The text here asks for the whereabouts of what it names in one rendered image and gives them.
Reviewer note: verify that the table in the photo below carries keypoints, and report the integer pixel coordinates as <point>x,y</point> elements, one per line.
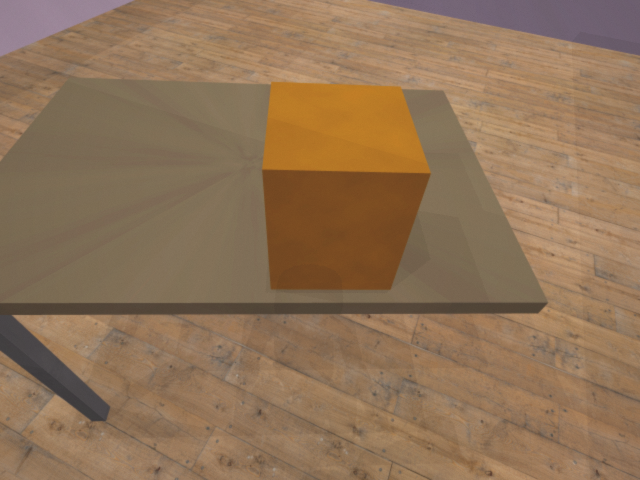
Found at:
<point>145,197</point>

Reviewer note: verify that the carton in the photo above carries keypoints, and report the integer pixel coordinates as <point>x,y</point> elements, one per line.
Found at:
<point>344,174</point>

